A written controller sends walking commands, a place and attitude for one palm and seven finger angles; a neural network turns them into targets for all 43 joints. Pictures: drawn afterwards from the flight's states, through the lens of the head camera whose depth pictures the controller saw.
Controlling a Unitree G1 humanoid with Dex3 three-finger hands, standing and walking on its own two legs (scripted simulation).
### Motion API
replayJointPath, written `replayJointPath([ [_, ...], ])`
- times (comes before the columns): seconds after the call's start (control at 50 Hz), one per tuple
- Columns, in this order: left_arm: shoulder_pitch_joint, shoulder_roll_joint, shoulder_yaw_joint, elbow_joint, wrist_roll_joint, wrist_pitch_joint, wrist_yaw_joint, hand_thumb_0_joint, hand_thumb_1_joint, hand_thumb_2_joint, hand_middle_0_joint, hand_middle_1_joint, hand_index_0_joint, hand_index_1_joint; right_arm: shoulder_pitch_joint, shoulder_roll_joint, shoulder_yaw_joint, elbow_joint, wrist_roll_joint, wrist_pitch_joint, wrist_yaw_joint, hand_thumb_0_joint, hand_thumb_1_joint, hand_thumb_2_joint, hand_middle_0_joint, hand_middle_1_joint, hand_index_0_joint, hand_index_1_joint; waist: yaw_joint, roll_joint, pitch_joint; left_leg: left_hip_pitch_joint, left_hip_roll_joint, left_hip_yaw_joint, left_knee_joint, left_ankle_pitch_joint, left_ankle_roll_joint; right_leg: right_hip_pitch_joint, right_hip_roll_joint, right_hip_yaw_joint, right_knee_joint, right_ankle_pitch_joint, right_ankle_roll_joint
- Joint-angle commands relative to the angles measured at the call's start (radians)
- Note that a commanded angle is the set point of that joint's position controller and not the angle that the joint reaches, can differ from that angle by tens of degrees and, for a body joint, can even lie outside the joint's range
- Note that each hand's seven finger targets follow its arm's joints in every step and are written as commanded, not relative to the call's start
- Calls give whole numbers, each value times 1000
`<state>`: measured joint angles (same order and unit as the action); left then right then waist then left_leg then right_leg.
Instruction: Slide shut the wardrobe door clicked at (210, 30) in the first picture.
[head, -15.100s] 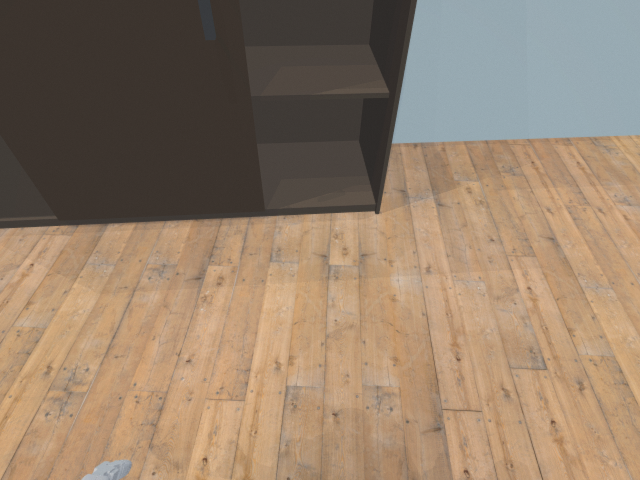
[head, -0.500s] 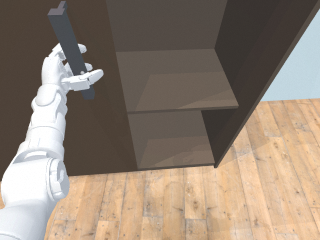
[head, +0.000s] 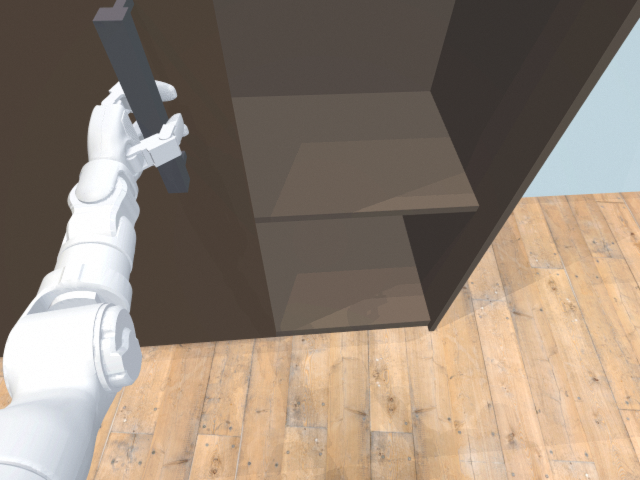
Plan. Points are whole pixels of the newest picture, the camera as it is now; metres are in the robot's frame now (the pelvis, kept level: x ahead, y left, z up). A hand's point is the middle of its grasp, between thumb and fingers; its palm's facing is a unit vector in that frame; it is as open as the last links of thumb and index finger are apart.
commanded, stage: grip the handle and tug to test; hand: left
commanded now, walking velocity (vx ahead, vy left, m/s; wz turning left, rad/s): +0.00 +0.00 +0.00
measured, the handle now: (155, 105) +0.55 +0.18 +0.17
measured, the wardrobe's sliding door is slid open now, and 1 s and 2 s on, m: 0.50 0.50 0.49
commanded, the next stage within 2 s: tug the door sideways, standing still in 0.48 s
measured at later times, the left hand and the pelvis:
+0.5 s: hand (170, 139) +0.49 +0.16 +0.15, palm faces +0.04 -1.00 +0.00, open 6.1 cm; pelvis +0.03 +0.00 +0.01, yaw -2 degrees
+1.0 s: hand (173, 138) +0.49 +0.15 +0.16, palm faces +0.10 -1.00 -0.01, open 6.1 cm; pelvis +0.02 +0.00 +0.00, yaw +2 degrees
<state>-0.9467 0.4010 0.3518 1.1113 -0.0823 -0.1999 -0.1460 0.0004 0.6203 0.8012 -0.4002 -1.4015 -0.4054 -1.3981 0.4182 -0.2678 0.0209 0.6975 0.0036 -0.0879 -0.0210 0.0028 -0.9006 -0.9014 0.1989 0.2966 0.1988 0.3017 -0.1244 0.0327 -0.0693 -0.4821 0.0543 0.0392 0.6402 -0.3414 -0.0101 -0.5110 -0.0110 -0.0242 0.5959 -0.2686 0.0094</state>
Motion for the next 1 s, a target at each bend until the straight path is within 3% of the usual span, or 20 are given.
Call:
replayJointPath([
  [0.0, -505, 230, 12, -253, -7, -79, -11, 0, 900, 900, -450, -1400, -450, -1400, 91, -149, -54, -78, 2, -30, -5, 0, -900, -900, 200, 300, 200, 300, -9, 34, -388, 175, -37, -18, -53, 319, 32, 190, 42, -2, -32, 346, -26],
  [0.04, -525, 198, -12, -281, -10, -80, -14, 0, 900, 900, -450, -1400, -450, -1400, 86, -146, -55, -79, 1, -32, -5, 0, -900, -900, 200, 300, 200, 300, -14, 57, -393, 189, -39, -15, -51, 318, 31, 185, 42, 1, -36, 348, -25],
  [0.06, -499, 214, 4, -270, -9, -79, -12, 0, 900, 900, -450, -1400, -450, -1400, 89, -149, -56, -78, 1, -32, -5, 0, -900, -900, 200, 300, 200, 300, -6, 26, -385, 177, -37, -19, -54, 310, 31, 192, 43, -2, -36, 341, -26],
  [0.2, -369, 158, -24, -376, -32, -67, -14, 0, 900, 900, -450, -1400, -450, -1400, 62, -145, -62, -106, 7, -37, 4, 0, -900, -900, 200, 300, 200, 300, 22, 46, -419, 222, -32, -12, -60, 392, 29, 233, 47, -7, -34, 398, -30],
  [0.24, -335, 172, -9, -383, -35, -54, -13, 0, 900, 900, -450, -1400, -450, -1400, 57, -149, -64, -107, 9, -31, 4, 0, -900, -900, 200, 300, 200, 300, 25, 10, -406, 206, -33, -4, -67, 382, 33, 257, 47, -5, -42, 414, -29],
  [0.28, -301, 201, 6, -431, -47, -44, -14, 0, 900, 900, -450, -1400, -450, -1400, 45, -157, -66, -121, 11, -32, 6, 0, -900, -900, 200, 300, 200, 300, 52, 12, -424, 209, -37, -4, -68, 426, 34, 294, 45, -4, -38, 456, -34],
  [0.3, -256, 162, -6, -431, -47, -36, -17, 0, 900, 900, -450, -1400, -450, -1400, 39, -144, -64, -124, 13, -27, 5, 0, -900, -900, 200, 300, 200, 300, 48, 29, -407, 216, -33, 4, -71, 440, 35, 291, 47, -4, -39, 468, -32],
  [0.36, -216, 152, -5, -477, -53, -13, -21, 0, 900, 900, -450, -1400, -450, -1400, 27, -145, -66, -135, 15, -21, 5, 0, -900, -900, 200, 300, 200, 300, 54, 0, -395, 211, -35, 12, -79, 449, 37, 317, 45, -4, -46, 497, -29],
  [0.38, -208, 179, 7, -491, -64, -3, -20, 0, 900, 900, -450, -1400, -450, -1400, 16, -153, -67, -142, 18, -22, 7, 0, -900, -900, 200, 300, 200, 300, 70, 0, -397, 211, -37, 10, -77, 482, 38, 333, 43, -6, -45, 526, -34],
  [0.4, -177, 143, -6, -510, -61, 4, -25, 0, 900, 900, -450, -1400, -450, -1400, 16, -138, -67, -142, 17, -19, 6, 0, -900, -900, 200, 300, 200, 300, 62, 18, -396, 229, -34, 19, -75, 515, 39, 334, 44, -5, -42, 551, -29],
  [0.48, -117, 124, -20, -582, -66, 41, -23, 0, 900, 900, -450, -1400, -450, -1400, 1, -138, -69, -155, 19, -9, 8, 0, -900, -900, 200, 300, 200, 300, 75, 14, -400, 261, -31, 18, -73, 615, 38, 349, 42, -8, -46, 611, -28],
  [0.52, -104, 91, -37, -593, -64, 60, -18, 0, 900, 900, -450, -1400, -450, -1400, -3, -131, -70, -153, 20, -3, 8, 0, -900, -900, 200, 300, 200, 300, 65, 3, -375, 275, -26, 17, -76, 627, 36, 336, 44, -12, -52, 610, -23],
  [0.56, -83, 83, -36, -643, -65, 73, -10, 0, 900, 900, -450, -1400, -450, -1400, -11, -128, -73, -162, 19, -2, 9, 0, -900, -900, 200, 300, 200, 300, 72, 11, -405, 299, -26, 17, -75, 658, 36, 351, 42, -10, -53, 629, -23],
  [0.58, -122, 174, 19, -608, -58, 81, -2, 0, 900, 900, -450, -1400, -450, -1400, -5, -144, -72, -148, 17, 5, 3, 0, -900, -900, 200, 300, 200, 300, 70, -11, -385, 274, -29, 17, -71, 642, 37, 354, 42, -8, -52, 642, -25],
  [0.64, -315, 76, -80, -531, -40, 105, 8, 0, 900, 900, -450, -1400, -450, -1400, 3, -128, -64, -118, 15, 17, -7, 0, -900, -900, 200, 300, 200, 300, -1, -9, -300, 260, -31, 9, -73, 560, 37, 271, 41, -15, -63, 581, -18],
  [0.68, -356, 67, -86, -541, -39, 105, 17, 0, 900, 900, -450, -1400, -450, -1400, 10, -129, -69, -113, 10, 14, -6, 0, -900, -900, 200, 300, 200, 300, 4, 4, -345, 286, -36, 1, -61, 593, 36, 268, 42, -15, -58, 582, -22],
  [0.74, -371, -18, -138, -522, -37, 100, 28, 0, 900, 900, -450, -1400, -450, -1400, 18, -111, -67, -96, 5, 12, -2, 0, -900, -900, 200, 300, 200, 300, -7, 63, -390, 339, -34, -8, -40, 672, 29, 241, 39, -18, -51, 592, -19],
  [0.82, -428, -73, -184, -510, -38, 69, 42, 0, 900, 900, -450, -1400, -450, -1400, 21, -111, -68, -81, -1, 0, 8, 0, -900, -900, 200, 300, 200, 300, -18, 28, -425, 353, -35, -26, -33, 655, 25, 223, 43, -24, -43, 562, -18],
  [0.92, -487, -148, -253, -469, -30, 25, 49, 0, 900, 900, -450, -1400, -450, -1400, 17, -109, -65, -62, -3, -22, 19, 0, -900, -900, 200, 300, 200, 300, -31, 56, -409, 365, -35, -41, -34, 588, 18, 168, 44, -27, -43, 477, -22],
  [0.98, -515, -184, -292, -426, -41, 9, 55, 0, 900, 900, -450, -1400, -450, -1400, 17, -119, -67, -50, 1, -41, 25, 0, -900, -900, 200, 300, 200, 300, -31, 27, -389, 346, -37, -54, -40, 547, 14, 151, 45, -32, -47, 437, -28],
])
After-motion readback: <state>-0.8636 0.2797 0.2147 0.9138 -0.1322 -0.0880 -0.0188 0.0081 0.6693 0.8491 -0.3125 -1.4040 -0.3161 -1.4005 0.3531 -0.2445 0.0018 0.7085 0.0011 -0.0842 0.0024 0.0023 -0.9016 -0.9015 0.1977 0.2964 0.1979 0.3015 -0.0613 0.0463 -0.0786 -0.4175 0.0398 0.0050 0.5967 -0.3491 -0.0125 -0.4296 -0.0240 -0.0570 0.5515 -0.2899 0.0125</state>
